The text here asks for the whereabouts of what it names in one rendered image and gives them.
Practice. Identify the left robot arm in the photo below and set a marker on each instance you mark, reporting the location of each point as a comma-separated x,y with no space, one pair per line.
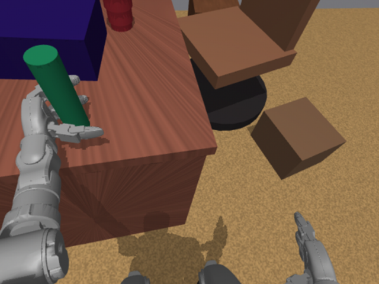
32,248

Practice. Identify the office chair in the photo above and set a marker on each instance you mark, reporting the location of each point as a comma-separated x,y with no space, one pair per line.
230,48

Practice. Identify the right robot hand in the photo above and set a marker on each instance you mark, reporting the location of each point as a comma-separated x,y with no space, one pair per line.
317,264

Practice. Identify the left robot hand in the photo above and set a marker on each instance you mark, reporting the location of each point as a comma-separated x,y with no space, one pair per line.
38,118

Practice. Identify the desk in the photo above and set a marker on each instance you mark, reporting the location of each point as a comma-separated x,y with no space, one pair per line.
142,173

